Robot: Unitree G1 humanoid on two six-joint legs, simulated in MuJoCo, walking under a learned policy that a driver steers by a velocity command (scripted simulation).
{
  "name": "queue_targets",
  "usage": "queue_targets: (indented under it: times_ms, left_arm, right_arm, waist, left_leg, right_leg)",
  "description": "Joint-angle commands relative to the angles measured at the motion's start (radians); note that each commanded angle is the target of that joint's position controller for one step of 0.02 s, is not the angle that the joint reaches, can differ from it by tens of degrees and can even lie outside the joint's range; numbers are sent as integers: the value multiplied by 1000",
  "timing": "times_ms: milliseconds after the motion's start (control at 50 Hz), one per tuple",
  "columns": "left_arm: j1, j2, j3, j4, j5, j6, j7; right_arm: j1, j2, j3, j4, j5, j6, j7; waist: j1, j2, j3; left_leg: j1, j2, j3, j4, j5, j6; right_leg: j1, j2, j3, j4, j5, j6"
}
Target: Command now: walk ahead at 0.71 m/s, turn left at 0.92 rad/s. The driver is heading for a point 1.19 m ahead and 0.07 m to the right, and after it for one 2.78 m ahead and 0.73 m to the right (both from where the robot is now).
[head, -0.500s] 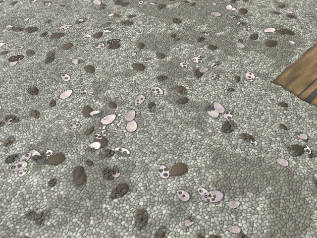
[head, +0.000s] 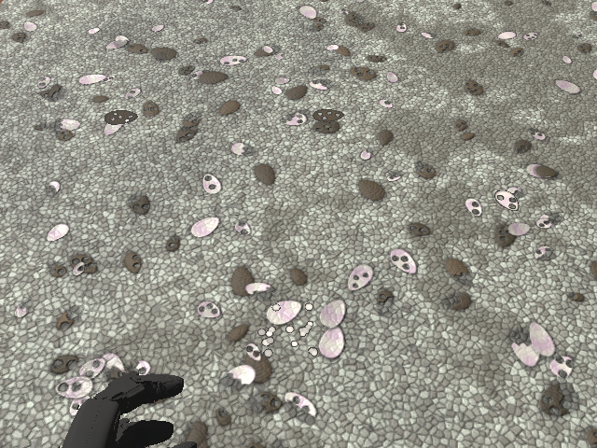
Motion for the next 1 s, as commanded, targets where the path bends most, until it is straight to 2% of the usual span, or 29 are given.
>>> queue_targets:
  times_ms: [20, 60, 80, 100, 120, 140, 160, 180, 200, 220, 240, 280, 380, 480, 500, 520, 540, 560, 620, 680, 740, 820, 860, 880, 900, 920, 940, 980, 1000]
  left_arm:
    - [-81, 54, 0, -86, -16, -15, 2]
    - [-15, 95, 9, -87, -25, -19, 23]
    - [-60, 158, 59, -146, -85, -59, 38]
    - [144, 218, 83, -98, -98, -71, 53]
    - [388, 236, 83, -26, -69, -63, 68]
    - [466, 245, 68, -16, -22, -55, 67]
    - [456, 203, 63, -33, 8, -42, 50]
    - [306, 192, 79, -73, -15, -22, 54]
    - [237, 106, 62, -86, -29, -8, 64]
    - [180, 89, 44, -85, -38, -1, 69]
    - [146, 104, 44, -70, -42, -2, 63]
    - [105, 128, 57, -31, -46, -17, 48]
    - [139, 176, 71, 52, -66, -16, 19]
    - [165, 231, 80, 61, -97, 11, 8]
    - [198, 192, 69, 59, -90, 12, 10]
    - [252, 116, 47, 45, -67, 10, 4]
    - [318, 131, 52, 38, -85, 19, 8]
    - [300, 209, 77, 40, -97, 38, 15]
    - [352, 208, 103, 59, -84, 111, 54]
    - [326, 149, 95, 6, -79, 134, 61]
    - [263, 105, 78, -50, -73, 132, 33]
    - [269, 141, 96, -86, -76, 139, 1]
    - [332, 149, 113, -68, -74, 144, 8]
    - [376, 209, 137, -58, -66, 141, 22]
    - [396, 375, 175, -91, -56, 133, 42]
    - [409, 374, 166, -120, -20, 103, 28]
    - [385, 347, 160, -117, -17, 80, 17]
    - [260, 274, 140, -137, -72, 81, 34]
    - [209, 250, 129, -155, -81, 92, 45]
  right_arm:
    - [45, -161, -35, -54, 7, 0, -11]
    - [26, -175, -39, -67, 7, 7, -25]
    - [8, -91, -18, -71, 72, 13, -48]
    - [-115, -143, -24, -109, 57, 17, -51]
    - [-165, -103, -9, -155, 25, 22, -46]
    - [-75, -6, 23, -199, -29, 30, -44]
    - [117, -93, 6, -209, 34, 29, -37]
    - [69, -146, 3, -230, 60, 52, -37]
    - [-55, -176, -8, -246, 50, 76, -48]
    - [-101, -175, -18, -257, 35, 95, -53]
    - [-111, -153, -21, -273, 24, 106, -51]
    - [-105, -65, 0, -304, 24, 114, -49]
    - [-200, -24, 36, -317, 0, 69, -27]
    - [-307, -147, 0, -356, -13, 59, -31]
    - [-292, -200, -16, -368, -22, 61, -42]
    - [-259, -268, -30, -391, -45, 76, -61]
    - [-249, -273, -39, -388, -46, 92, -60]
    - [-263, -221, -27, -396, -36, 93, -57]
    - [-437, -134, -5, -402, -13, 76, -51]
    - [-466, -122, -10, -383, -24, 68, -61]
    - [-451, -149, -28, -358, -17, 69, -73]
    - [-422, -192, -54, -319, 6, 71, -61]
    - [-415, -165, -54, -298, 26, 73, -53]
    - [-361, -127, -49, -276, 16, 80, -46]
    - [-380, -78, -34, -331, -26, 84, -42]
    - [-515, -104, -37, -379, -32, 74, -49]
    - [-542, -130, -44, -379, -8, 71, -55]
    - [-489, -146, -53, -342, -15, 70, -74]
    - [-465, -152, -57, -333, -23, 71, -75]
  waist:
    - [-5, 50, 42]
    - [32, 101, -31]
    - [94, 74, -102]
    - [231, 84, -186]
    - [293, 55, -362]
    - [230, -173, -467]
    - [156, -324, -640]
    - [136, -270, -578]
    - [157, -125, -394]
    - [117, -18, -250]
    - [80, 11, -142]
    - [34, -21, -41]
    - [62, -61, -179]
    - [56, -91, -130]
    - [60, -58, -146]
    - [79, 132, -217]
    - [72, 289, -270]
    - [52, 219, -236]
    - [133, 158, -121]
    - [141, 137, -105]
    - [115, 132, -140]
    - [112, 162, -154]
    - [143, 113, -146]
    - [144, -36, -103]
    - [113, -405, -50]
    - [189, -307, -160]
    - [185, -190, -154]
    - [110, -89, -117]
    - [85, -105, -124]
  left_leg:
    - [-203, 163, -149, 26, 951, -26]
    - [-175, 143, -192, 174, 1041, -98]
    - [-212, 151, -309, 298, 912, -157]
    - [-249, 128, -277, 480, 864, -181]
    - [-339, 63, -177, 794, 319, -210]
    - [-567, -20, -107, 1088, -481, -207]
    - [-657, 42, -151, 1323, -452, -233]
    - [-725, 152, -64, 1348, -300, -247]
    - [-766, 187, 20, 1307, -211, -259]
    - [-735, 206, 55, 1318, -176, -268]
    - [-690, 224, 56, 1285, -182, -262]
    - [-603, 263, 64, 1056, -176, -239]
    - [-373, 225, 109, 528, 137, -210]
    - [-203, 173, 135, 180, 302, -155]
    - [-110, 272, 58, 146, 451, -112]
    - [61, 521, -124, 188, 763, -10]
    - [34, 675, -243, 123, 715, 135]
    - [-37, 626, -217, 71, 537, 148]
    - [-217, 513, -14, 13, 320, 52]
    - [-264, 495, 113, 3, 344, 38]
    - [-225, 516, 184, 38, 376, 29]
    - [-190, 563, 222, 99, 376, -4]
    - [-249, 526, 286, 224, 241, -91]
    - [-370, 444, 357, 410, 90, -166]
    - [-740, 282, 402, 789, -335, -279]
    - [-831, 200, 156, 966, -385, -268]
    - [-851, 207, 98, 1004, -301, -233]
    - [-841, 236, 59, 939, -118, -208]
    - [-787, 230, 60, 918, -63, -212]
  right_leg:
    - [289, 164, -128, -178, 140, -26]
    - [498, 219, -86, -301, 154, -46]
    - [663, 209, 29, -371, 176, -47]
    - [840, 164, 18, -419, 301, -47]
    - [1125, -28, 126, -308, 456, -109]
    - [1340, -272, 307, -85, 1159, -157]
    - [1397, -469, 551, -147, 1091, -333]
    - [1275, -432, 569, -266, 576, -362]
    - [1087, -323, 446, -348, 340, -326]
    - [876, -267, 354, -413, 287, -306]
    - [698, -236, 284, -461, 305, -306]
    - [488, -171, 106, -531, 316, -272]
    - [515, -98, -19, -509, 516, -294]
    - [493, -51, 75, -386, 127, -186]
    - [434, 6, 70, -304, -55, -122]
    - [261, 106, -6, -72, -472, -46]
    - [145, 135, -60, 171, -698, -8]
    - [117, 94, -24, 340, -649, 11]
    - [126, 49, -25, 475, -472, 65]
    - [174, 31, -54, 394, -368, 82]
    - [261, 6, -70, 178, -329, 53]
    - [384, 41, -141, -21, -331, -6]
    - [517, 94, -170, -194, -213, -62]
    - [608, 70, -57, -315, -5, -114]
    - [752, -196, 385, -381, 381, -269]
    - [741, -263, 546, -444, 333, -399]
    - [744, -227, 480, -464, 200, -366]
    - [701, -142, 364, -441, 93, -262]
    - [648, -113, 328, -434, 103, -242]
Next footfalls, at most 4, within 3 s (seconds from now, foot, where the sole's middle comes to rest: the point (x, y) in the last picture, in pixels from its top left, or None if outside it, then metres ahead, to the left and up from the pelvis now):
0.12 right None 0.36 -0.12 -0.77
0.50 left None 0.36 0.14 -0.77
0.88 right None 0.36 -0.13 -0.77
1.42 left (267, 445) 0.48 0.04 -0.77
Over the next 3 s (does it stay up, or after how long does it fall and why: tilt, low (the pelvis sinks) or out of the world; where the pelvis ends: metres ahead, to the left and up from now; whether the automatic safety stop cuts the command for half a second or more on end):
stays up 1.34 0.04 0.00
